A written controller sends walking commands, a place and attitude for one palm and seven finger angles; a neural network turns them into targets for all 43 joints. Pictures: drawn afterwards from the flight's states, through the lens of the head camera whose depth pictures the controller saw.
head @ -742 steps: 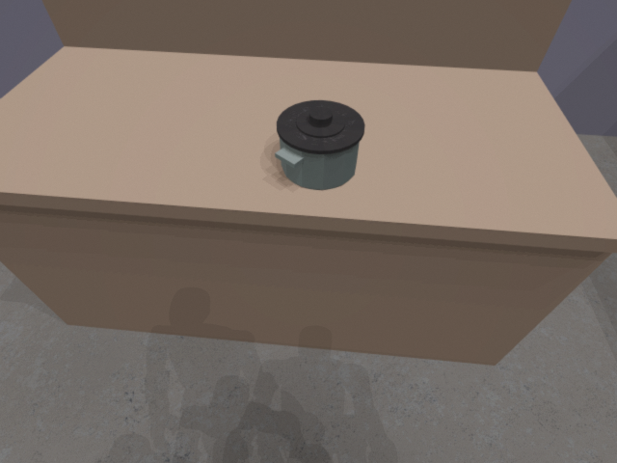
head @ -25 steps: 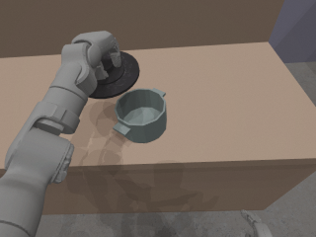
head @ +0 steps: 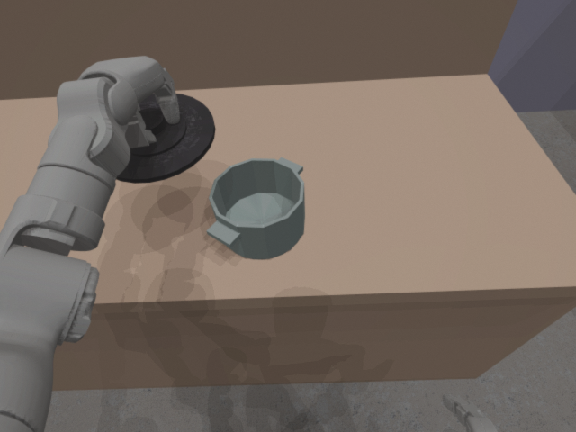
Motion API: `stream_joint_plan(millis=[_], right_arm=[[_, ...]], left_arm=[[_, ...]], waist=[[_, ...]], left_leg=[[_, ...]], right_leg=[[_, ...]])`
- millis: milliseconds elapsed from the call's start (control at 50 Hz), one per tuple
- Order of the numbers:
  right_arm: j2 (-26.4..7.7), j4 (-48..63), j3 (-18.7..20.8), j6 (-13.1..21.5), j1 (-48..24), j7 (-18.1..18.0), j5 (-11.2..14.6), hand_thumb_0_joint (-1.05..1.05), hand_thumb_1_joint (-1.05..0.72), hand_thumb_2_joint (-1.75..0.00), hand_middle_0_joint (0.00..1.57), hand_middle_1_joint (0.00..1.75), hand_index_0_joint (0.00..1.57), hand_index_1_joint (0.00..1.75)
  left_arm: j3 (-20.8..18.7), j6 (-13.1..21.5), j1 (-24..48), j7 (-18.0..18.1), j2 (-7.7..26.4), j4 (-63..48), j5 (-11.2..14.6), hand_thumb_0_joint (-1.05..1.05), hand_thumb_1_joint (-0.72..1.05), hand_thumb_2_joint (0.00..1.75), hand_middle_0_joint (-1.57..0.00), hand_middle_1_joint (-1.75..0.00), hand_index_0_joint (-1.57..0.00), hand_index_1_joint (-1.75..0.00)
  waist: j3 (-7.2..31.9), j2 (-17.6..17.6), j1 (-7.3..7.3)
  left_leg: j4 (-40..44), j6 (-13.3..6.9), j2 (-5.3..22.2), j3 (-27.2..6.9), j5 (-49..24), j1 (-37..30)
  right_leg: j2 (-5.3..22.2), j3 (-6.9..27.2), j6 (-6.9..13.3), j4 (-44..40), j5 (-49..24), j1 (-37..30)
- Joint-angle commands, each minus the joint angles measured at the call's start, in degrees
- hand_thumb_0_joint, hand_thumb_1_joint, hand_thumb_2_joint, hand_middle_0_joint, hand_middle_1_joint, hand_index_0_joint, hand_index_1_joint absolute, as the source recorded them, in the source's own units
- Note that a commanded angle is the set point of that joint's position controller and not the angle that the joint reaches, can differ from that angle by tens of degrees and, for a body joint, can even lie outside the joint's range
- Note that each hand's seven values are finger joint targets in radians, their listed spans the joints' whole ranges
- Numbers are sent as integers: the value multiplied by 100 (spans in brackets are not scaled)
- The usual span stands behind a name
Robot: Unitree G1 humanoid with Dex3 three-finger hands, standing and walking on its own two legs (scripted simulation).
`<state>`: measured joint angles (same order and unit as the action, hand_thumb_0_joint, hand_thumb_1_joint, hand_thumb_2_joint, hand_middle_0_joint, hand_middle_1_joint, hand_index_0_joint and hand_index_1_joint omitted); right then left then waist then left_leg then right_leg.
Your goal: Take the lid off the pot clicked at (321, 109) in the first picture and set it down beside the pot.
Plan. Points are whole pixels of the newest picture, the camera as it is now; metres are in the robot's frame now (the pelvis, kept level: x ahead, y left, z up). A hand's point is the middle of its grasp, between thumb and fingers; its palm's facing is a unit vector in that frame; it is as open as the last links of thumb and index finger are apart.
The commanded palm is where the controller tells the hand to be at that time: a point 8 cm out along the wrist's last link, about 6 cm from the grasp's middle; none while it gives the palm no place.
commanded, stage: move the lid sideways beside the pot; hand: left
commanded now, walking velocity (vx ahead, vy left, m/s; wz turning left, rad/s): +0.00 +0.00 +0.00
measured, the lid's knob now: (148, 122) +0.50 +0.20 +0.18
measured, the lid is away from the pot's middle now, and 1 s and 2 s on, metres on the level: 0.14 0.23 0.23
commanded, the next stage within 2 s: lower the lid onto the table in 0.96 s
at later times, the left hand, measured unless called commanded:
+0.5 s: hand (99, 128) +0.46 +0.24 +0.20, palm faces -0.28 -0.05 -0.96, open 7.1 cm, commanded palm +0.45 +0.25 +0.28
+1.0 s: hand (72, 130) +0.46 +0.28 +0.20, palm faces -0.30 -0.04 -0.95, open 7.1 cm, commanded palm +0.45 +0.28 +0.28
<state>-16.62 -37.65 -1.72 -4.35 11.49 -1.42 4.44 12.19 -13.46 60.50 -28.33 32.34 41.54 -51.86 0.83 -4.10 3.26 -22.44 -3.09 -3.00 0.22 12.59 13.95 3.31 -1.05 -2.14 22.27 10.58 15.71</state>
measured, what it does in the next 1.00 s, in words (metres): stands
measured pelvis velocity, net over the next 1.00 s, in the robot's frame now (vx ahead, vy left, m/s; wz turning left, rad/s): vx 0.01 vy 0.00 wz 0.01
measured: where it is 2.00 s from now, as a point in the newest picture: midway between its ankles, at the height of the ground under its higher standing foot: outside the picture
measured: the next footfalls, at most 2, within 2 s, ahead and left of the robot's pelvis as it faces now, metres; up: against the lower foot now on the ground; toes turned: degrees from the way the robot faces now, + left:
none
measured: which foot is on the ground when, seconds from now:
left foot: down 0.00-1.00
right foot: down 0.00-1.00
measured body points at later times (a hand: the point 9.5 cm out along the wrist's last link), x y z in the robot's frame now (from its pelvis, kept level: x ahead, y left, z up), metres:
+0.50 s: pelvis +0.00 +0.00 +0.00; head +0.04 -0.02 +0.45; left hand +0.47 +0.24 +0.26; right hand +0.11 -0.26 -0.13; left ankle -0.02 +0.09 -0.74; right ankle +0.00 -0.15 -0.74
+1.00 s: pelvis +0.01 +0.00 +0.00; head +0.06 -0.01 +0.45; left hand +0.47 +0.28 +0.26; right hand +0.11 -0.26 -0.13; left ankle -0.02 +0.09 -0.74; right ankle +0.00 -0.15 -0.74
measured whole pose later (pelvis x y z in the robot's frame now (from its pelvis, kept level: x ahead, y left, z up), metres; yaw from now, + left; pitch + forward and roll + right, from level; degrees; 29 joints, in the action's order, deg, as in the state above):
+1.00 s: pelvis +0.01 +0.00 +0.00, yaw +1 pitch +6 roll -1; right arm -17.5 -37.1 -1.0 -8.5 12.6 -1.5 5.2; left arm 6.3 -4.2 59.6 -31.6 44.1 44.7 -52.5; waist -0.2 -3.6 3.9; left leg -23.8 -3.3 -2.6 -0.9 13.3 16.7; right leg 2.8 -2.3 -2.1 19.9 9.6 16.4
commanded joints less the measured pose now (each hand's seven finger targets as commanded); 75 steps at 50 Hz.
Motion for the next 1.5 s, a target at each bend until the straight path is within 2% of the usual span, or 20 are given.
stream_joint_plan(millis=[0,40,80,140,200,240,280,340,500,560,600,640,700,740,900,960,1120,1360,1400,1480], right_arm=[[-718,756,286,222,-314,-44,29,0,-90,-90,20,30,20,30],[-785,780,307,242,-273,-37,-8,0,-90,-90,20,30,20,30],[-723,729,288,201,-272,-47,25,0,-90,-90,20,30,20,30],[-827,744,304,169,-259,-50,13,0,-90,-90,20,30,20,30],[-770,665,291,108,-214,-55,52,0,-90,-90,20,30,20,30],[-895,660,307,73,-151,-64,21,0,-90,-90,20,30,20,30],[-803,691,279,53,-216,-83,51,0,-90,-90,20,30,20,30],[-874,715,311,62,-133,-88,11,0,-90,-90,20,30,20,30],[-840,667,320,-25,-50,-91,57,0,-90,-90,20,30,20,30],[-903,696,330,-62,-4,-76,40,0,-90,-90,20,30,20,30],[-849,681,337,-57,-5,-88,52,0,-90,-90,20,30,20,30],[-982,652,366,-82,74,-77,36,0,-90,-90,20,30,20,30],[-900,649,345,-125,43,-74,61,0,-90,-90,20,30,20,30],[-993,732,382,-109,25,-47,31,0,-90,-90,20,30,20,30],[-930,659,357,-238,58,-60,92,0,-90,-90,20,30,20,30],[-905,737,394,-176,44,-46,30,0,-90,-90,20,30,20,30],[-938,549,339,-174,107,-66,90,0,-90,-90,20,30,20,30],[-936,615,380,-149,233,-62,19,0,-90,-90,20,30,20,30],[-889,599,374,-138,243,-77,27,0,-90,-90,20,30,20,30],[-933,561,373,-149,308,-111,32,0,-90,-90,20,30,20,30]], left_arm=[[-763,130,3848,353,1834,-1561,-144,0,63,105,-80,-100,-88,-104],[-973,236,3732,379,2150,-1702,-103,0,63,105,-80,-100,-88,-104],[-708,203,3710,326,1794,-1360,-138,0,63,105,-80,-100,-88,-104],[-1029,310,3641,327,2287,-1566,-76,0,63,105,-80,-100,-88,-104],[-702,277,3505,269,1864,-1145,-117,0,63,105,-80,-100,-88,-104],[-1149,361,3427,290,2494,-992,-95,0,63,105,-80,-100,-88,-104],[-852,421,3826,259,2219,-1114,-159,0,63,105,-80,-100,-88,-104],[-1147,585,3820,312,2667,-1393,-144,0,63,105,-80,-100,-88,-104],[-1001,691,3566,220,2472,-906,-168,0,63,105,-80,-100,-88,-104],[-1339,800,3722,233,3002,-1153,-177,0,63,105,-80,-100,-88,-104],[-1078,800,3676,187,2620,-1032,-168,0,63,105,-80,-100,-88,-104],[-1465,864,3467,220,3148,-967,-133,0,63,105,-80,-100,-88,-104],[-1262,873,3591,172,2892,-925,-176,0,63,105,-80,-100,-88,-104],[-1680,965,3400,223,3426,-1282,-146,0,63,105,-80,-100,-88,-104],[-1264,943,3328,70,2972,-787,-131,0,63,105,-80,-100,-88,-104],[-1437,1063,3758,127,3210,-1722,-97,0,63,105,-80,-100,-88,-104],[-1116,924,3540,66,2827,-699,-109,0,63,105,-80,-100,-88,-104],[-1388,1182,3632,283,3124,-1100,-176,0,63,105,-80,-100,-88,-104],[-1216,1169,3435,298,2811,-876,-185,0,63,105,-80,-100,-88,-104],[-1461,1226,3231,350,3083,-438,-168,0,63,105,-80,-100,-88,-104]], waist=[[2615,131,5],[2761,-8,-18],[2444,45,56],[2639,86,-6],[2331,125,83],[2328,233,21],[2371,128,83],[2732,-121,50],[2502,-71,102],[2765,-134,47],[2641,-157,109],[2637,-137,64],[2574,-165,93],[2855,-288,-3],[2452,-21,113],[3102,-508,99],[2427,-73,128],[2886,-354,108],[2773,-456,156],[2617,-50,121]], left_leg=[[-51,-85,130,-304,-2245,-1313],[-120,-81,114,-325,-2385,-1349],[-77,-80,122,-319,-2143,-1266],[-86,-80,103,-316,-2193,-1221],[-60,-71,127,-310,-2098,-1192],[-54,-85,96,-271,-1823,-957],[-49,-94,89,-285,-1862,-1007],[-119,-86,102,-321,-2209,-1207],[-122,-107,124,-312,-2279,-1166],[-101,-102,111,-310,-2320,-1153],[-149,-109,138,-339,-2509,-1256],[-200,-104,131,-343,-2584,-1164],[-153,-98,148,-342,-2620,-1177],[-253,-105,148,-369,-2948,-1285],[-186,-125,157,-301,-2449,-1097],[-282,-111,156,-409,-3118,-1616],[-184,-94,135,-336,-2390,-1080],[-246,-82,177,-376,-2836,-1324],[-298,-68,201,-405,-3120,-1436],[-235,-133,167,-294,-2520,-1026]], right_leg=[[-292,-164,447,48,-1765,-753],[-256,-131,478,55,-1857,-817],[-306,-197,460,-6,-1653,-629],[-271,-157,482,31,-1787,-819],[-331,-225,458,-30,-1607,-581],[-284,-191,487,-26,-1626,-739],[-310,-216,471,-24,-1696,-743],[-288,-165,497,4,-1813,-831],[-348,-217,466,-55,-1737,-677],[-337,-180,466,-34,-1829,-882],[-347,-227,460,-55,-1821,-710],[-319,-193,489,-52,-1935,-783],[-350,-232,461,-60,-1896,-731],[-314,-175,490,-27,-2100,-884],[-371,-259,442,-110,-1805,-663],[-386,-195,447,-65,-1949,-710],[-384,-297,455,-81,-1839,-632],[-394,-233,461,-29,-1916,-696],[-400,-258,458,-27,-1914,-500],[-370,-248,452,-41,-1957,-728]])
